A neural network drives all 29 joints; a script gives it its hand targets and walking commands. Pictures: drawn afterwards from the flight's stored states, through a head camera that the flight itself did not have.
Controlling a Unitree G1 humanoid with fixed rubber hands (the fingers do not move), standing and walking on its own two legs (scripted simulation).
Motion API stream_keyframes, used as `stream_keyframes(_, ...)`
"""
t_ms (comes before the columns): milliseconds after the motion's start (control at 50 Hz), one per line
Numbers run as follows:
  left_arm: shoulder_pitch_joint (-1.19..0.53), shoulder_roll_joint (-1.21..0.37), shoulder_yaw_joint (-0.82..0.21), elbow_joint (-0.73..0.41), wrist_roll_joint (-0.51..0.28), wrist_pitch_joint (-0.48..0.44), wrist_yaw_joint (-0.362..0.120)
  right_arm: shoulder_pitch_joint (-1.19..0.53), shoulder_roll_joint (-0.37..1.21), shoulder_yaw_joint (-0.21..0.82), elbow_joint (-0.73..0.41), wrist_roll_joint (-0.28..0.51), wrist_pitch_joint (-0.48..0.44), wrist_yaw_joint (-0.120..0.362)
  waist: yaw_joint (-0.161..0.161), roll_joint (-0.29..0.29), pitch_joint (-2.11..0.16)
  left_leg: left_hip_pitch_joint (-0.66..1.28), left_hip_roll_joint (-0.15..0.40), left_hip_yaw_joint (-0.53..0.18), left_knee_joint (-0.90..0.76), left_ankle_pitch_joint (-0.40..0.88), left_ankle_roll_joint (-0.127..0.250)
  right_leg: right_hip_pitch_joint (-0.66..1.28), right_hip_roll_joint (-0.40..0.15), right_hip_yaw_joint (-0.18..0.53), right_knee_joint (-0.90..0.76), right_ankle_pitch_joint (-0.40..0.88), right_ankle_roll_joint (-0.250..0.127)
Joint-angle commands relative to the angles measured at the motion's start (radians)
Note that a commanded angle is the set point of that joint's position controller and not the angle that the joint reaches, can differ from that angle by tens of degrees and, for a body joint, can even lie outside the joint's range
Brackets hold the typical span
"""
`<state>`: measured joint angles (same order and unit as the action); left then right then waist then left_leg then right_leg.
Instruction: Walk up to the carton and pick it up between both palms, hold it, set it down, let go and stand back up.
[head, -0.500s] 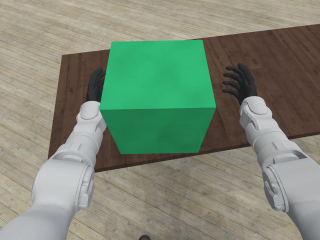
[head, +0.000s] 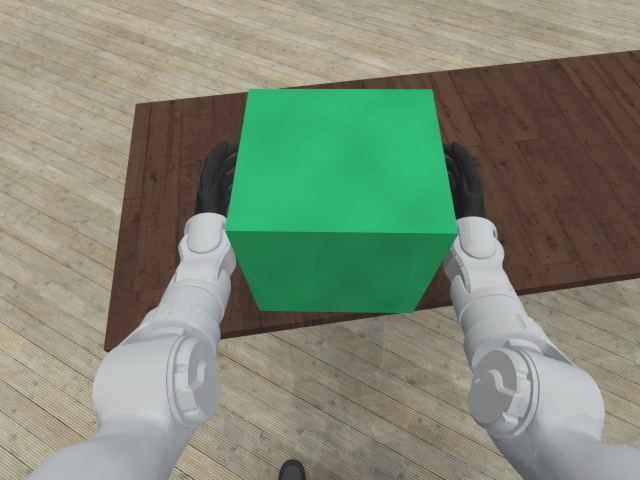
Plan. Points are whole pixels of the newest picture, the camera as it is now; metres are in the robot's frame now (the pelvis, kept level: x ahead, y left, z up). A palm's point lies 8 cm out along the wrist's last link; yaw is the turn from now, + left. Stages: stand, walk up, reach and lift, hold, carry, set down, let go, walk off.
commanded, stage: reach and lift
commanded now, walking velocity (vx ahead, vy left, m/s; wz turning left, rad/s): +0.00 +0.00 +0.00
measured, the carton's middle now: (337, 210) +0.46 +0.03 +0.02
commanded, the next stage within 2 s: none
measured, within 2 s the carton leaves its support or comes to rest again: neither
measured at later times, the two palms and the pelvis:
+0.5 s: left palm (216, 211) +0.44 +0.18 +0.05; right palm (468, 211) +0.45 -0.13 +0.05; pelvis +0.02 -0.01 +0.01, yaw +0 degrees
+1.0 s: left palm (217, 212) +0.44 +0.18 +0.05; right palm (468, 211) +0.45 -0.13 +0.05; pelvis +0.02 -0.01 +0.01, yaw +0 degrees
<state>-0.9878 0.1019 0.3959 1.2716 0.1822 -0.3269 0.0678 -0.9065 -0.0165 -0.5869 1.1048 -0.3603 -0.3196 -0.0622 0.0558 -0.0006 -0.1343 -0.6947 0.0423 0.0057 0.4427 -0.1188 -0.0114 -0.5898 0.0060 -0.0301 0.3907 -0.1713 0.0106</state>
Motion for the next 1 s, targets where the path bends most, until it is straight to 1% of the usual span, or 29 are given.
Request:
stream_keyframes(0,-0.406,-0.527,-0.104,-0.043,0.178,-0.016,-0.108,-0.446,0.428,0.156,0.005,-0.181,-0.06,0.182,-0.028,0.035,-0.736,0.665,0.007,0.113,0.016,0.48,-0.068,0.229,0.039,-0.086,-0.049,0.34,-0.009)
stream_keyframes(20,-0.408,-0.52,-0.099,-0.055,0.185,-0.012,-0.111,-0.438,0.434,0.152,0.01,-0.19,-0.058,0.18,-0.029,0.034,-0.723,0.626,0.007,0.119,0.0,0.459,-0.064,0.258,0.034,-0.083,-0.046,0.344,-0.007)
stream_keyframes(40,-0.406,-0.51,-0.076,-0.055,0.19,-0.006,-0.111,-0.437,0.431,0.145,0.005,-0.204,-0.056,0.179,-0.025,0.011,-0.688,0.616,0.001,0.127,-0.013,0.434,-0.056,0.278,0.032,-0.082,-0.046,0.336,-0.001)
stream_keyframes(60,-0.398,-0.517,-0.076,-0.071,0.188,-0.005,-0.11,-0.424,0.443,0.145,0.01,-0.207,-0.054,0.178,-0.032,0.006,-0.673,0.615,0.0,0.125,-0.024,0.445,-0.05,0.29,0.03,-0.08,-0.049,0.353,0.002)
stream_keyframes(80,-0.402,-0.52,-0.081,-0.084,0.187,-0.005,-0.11,-0.42,0.45,0.142,0.006,-0.208,-0.059,0.177,-0.024,0.011,-0.685,0.623,0.0,0.131,-0.018,0.461,-0.052,0.294,0.031,-0.078,-0.046,0.368,0.005)
stream_keyframes(100,-0.402,-0.524,-0.082,-0.094,0.185,-0.005,-0.111,-0.408,0.468,0.142,0.011,-0.214,-0.056,0.177,-0.032,0.008,-0.673,0.627,-0.001,0.128,-0.021,0.456,-0.05,0.284,0.031,-0.082,-0.048,0.367,0.005)
stream_keyframes(140,-0.384,-0.524,-0.072,-0.102,0.198,0.001,-0.107,-0.398,0.479,0.145,0.007,-0.211,-0.057,0.178,-0.017,0.017,-0.662,0.636,0.001,0.135,-0.017,0.483,-0.045,0.277,0.03,-0.081,-0.051,0.362,0.004)
stream_keyframes(160,-0.389,-0.515,-0.073,-0.115,0.195,0.0,-0.106,-0.404,0.476,0.145,0.001,-0.21,-0.059,0.175,-0.023,0.003,-0.664,0.64,-0.001,0.135,-0.016,0.501,-0.042,0.281,0.028,-0.079,-0.047,0.385,0.01)
stream_keyframes(200,-0.367,-0.537,-0.077,-0.111,0.203,0.013,-0.107,-0.399,0.484,0.14,0.0,-0.217,-0.062,0.174,-0.023,0.014,-0.659,0.66,0.003,0.132,-0.016,0.513,-0.044,0.285,0.028,-0.078,-0.051,0.377,0.008)
stream_keyframes(220,-0.355,-0.544,-0.076,-0.118,0.204,0.016,-0.107,-0.403,0.493,0.154,-0.009,-0.204,-0.066,0.174,-0.012,0.019,-0.655,0.662,0.005,0.134,-0.008,0.538,-0.043,0.281,0.027,-0.079,-0.053,0.39,0.006)
stream_keyframes(240,-0.364,-0.551,-0.09,-0.13,0.197,0.017,-0.108,-0.398,0.503,0.156,-0.01,-0.209,-0.066,0.173,-0.019,0.006,-0.654,0.659,0.003,0.133,-0.008,0.544,-0.043,0.292,0.03,-0.081,-0.053,0.398,0.008)
stream_keyframes(280,-0.358,-0.559,-0.088,-0.136,0.196,0.018,-0.115,-0.392,0.527,0.168,-0.008,-0.203,-0.062,0.17,-0.016,0.009,-0.642,0.637,-0.002,0.14,-0.015,0.504,-0.039,0.316,0.024,-0.073,-0.049,0.406,0.011)
stream_keyframes(300,-0.349,-0.556,-0.085,-0.144,0.201,0.02,-0.112,-0.395,0.525,0.172,-0.017,-0.205,-0.064,0.17,-0.011,0.008,-0.638,0.639,-0.001,0.141,-0.013,0.52,-0.036,0.309,0.022,-0.076,-0.041,0.425,0.015)
stream_keyframes(320,-0.355,-0.556,-0.097,-0.156,0.196,0.02,-0.113,-0.397,0.529,0.17,-0.018,-0.21,-0.065,0.166,-0.018,0.013,-0.651,0.641,-0.003,0.138,-0.007,0.536,-0.037,0.31,0.023,-0.075,-0.037,0.441,0.015)
stream_keyframes(480,-0.325,-0.589,-0.099,-0.152,0.206,0.024,-0.132,-0.386,0.577,0.2,-0.037,-0.207,-0.08,0.156,-0.014,0.007,-0.661,0.602,-0.011,0.134,-0.014,0.52,-0.027,0.37,0.011,-0.067,-0.022,0.511,0.021)
stream_keyframes(560,-0.333,-0.587,-0.1,-0.162,0.206,0.017,-0.126,-0.396,0.576,0.194,-0.04,-0.214,-0.088,0.152,-0.01,0.011,-0.687,0.612,-0.011,0.137,-0.011,0.516,-0.029,0.348,0.014,-0.072,-0.025,0.487,0.023)
stream_keyframes(580,-0.338,-0.591,-0.095,-0.153,0.206,0.019,-0.129,-0.389,0.581,0.193,-0.03,-0.217,-0.087,0.151,-0.016,0.009,-0.677,0.6,-0.01,0.136,-0.017,0.499,-0.032,0.365,0.014,-0.075,-0.029,0.475,0.023)
stream_keyframes(620,-0.344,-0.582,-0.093,-0.158,0.202,0.018,-0.134,-0.391,0.588,0.19,-0.046,-0.216,-0.087,0.146,-0.02,-0.001,-0.661,0.561,-0.017,0.142,-0.03,0.479,-0.022,0.408,0.008,-0.07,-0.022,0.51,0.028)
stream_keyframes(640,-0.332,-0.585,-0.097,-0.16,0.204,0.016,-0.133,-0.388,0.598,0.203,-0.046,-0.21,-0.088,0.146,-0.013,-0.002,-0.667,0.56,-0.019,0.141,-0.034,0.472,-0.016,0.418,0.006,-0.066,-0.018,0.532,0.032)
stream_keyframes(660,-0.332,-0.588,-0.102,-0.156,0.201,0.016,-0.133,-0.395,0.595,0.201,-0.042,-0.214,-0.092,0.146,-0.015,0.003,-0.673,0.561,-0.018,0.138,-0.035,0.478,-0.022,0.41,0.008,-0.071,-0.017,0.539,0.029)
stream_keyframes(700,-0.329,-0.592,-0.101,-0.15,0.208,0.013,-0.129,-0.39,0.604,0.21,-0.044,-0.212,-0.096,0.15,-0.01,0.007,-0.681,0.578,-0.013,0.134,-0.024,0.499,-0.025,0.393,0.01,-0.075,-0.02,0.528,0.025)
stream_keyframes(800,-0.341,-0.585,-0.086,-0.157,0.219,0.014,-0.13,-0.395,0.615,0.211,-0.051,-0.212,-0.092,0.149,-0.006,-0.017,-0.655,0.51,-0.017,0.139,-0.056,0.407,-0.005,0.453,-0.001,-0.063,-0.017,0.523,0.033)
stream_keyframes(820,-0.326,-0.584,-0.078,-0.145,0.221,0.018,-0.13,-0.393,0.615,0.211,-0.043,-0.213,-0.09,0.149,-0.002,-0.019,-0.638,0.505,-0.017,0.142,-0.061,0.423,-0.006,0.458,0.0,-0.063,-0.017,0.536,0.034)
stream_keyframes(840,-0.331,-0.58,-0.082,-0.155,0.22,0.02,-0.13,-0.392,0.615,0.209,-0.045,-0.211,-0.089,0.149,-0.009,-0.015,-0.648,0.526,-0.018,0.14,-0.068,0.417,-0.007,0.449,0.002,-0.067,-0.019,0.527,0.038)
stream_keyframes(900,-0.327,-0.59,-0.079,-0.145,0.224,0.025,-0.13,-0.387,0.607,0.21,-0.036,-0.213,-0.089,0.149,-0.004,-0.005,-0.625,0.549,-0.011,0.135,-0.061,0.433,-0.012,0.43,0.007,-0.073,-0.03,0.499,0.027)
stream_keyframes(920,-0.327,-0.601,-0.09,-0.152,0.221,0.027,-0.129,-0.379,0.609,0.204,-0.028,-0.218,-0.089,0.149,-0.015,0.0,-0.623,0.573,-0.009,0.136,-0.055,0.454,-0.016,0.413,0.01,-0.073,-0.04,0.485,0.024)
stream_keyframes(940,-0.321,-0.605,-0.09,-0.155,0.228,0.029,-0.128,-0.381,0.612,0.208,-0.038,-0.215,-0.093,0.149,-0.009,0.014,-0.644,0.58,-0.008,0.134,-0.048,0.471,-0.023,0.399,0.009,-0.073,-0.039,0.489,0.019)
stream_keyframes(960,-0.32,-0.602,-0.085,-0.145,0.227,0.03,-0.128,-0.381,0.609,0.207,-0.037,-0.215,-0.092,0.15,-0.008,-0.004,-0.641,0.584,-0.009,0.137,-0.051,0.453,-0.018,0.391,0.01,-0.073,-0.047,0.456,0.019)
stream_keyframes(980,-0.325,-0.606,-0.088,-0.151,0.227,0.027,-0.127,-0.389,0.61,0.208,-0.04,-0.209,-0.096,0.151,-0.004,0.008,-0.658,0.582,-0.01,0.137,-0.051,0.463,-0.023,0.391,0.009,-0.076,-0.047,0.463,0.017)
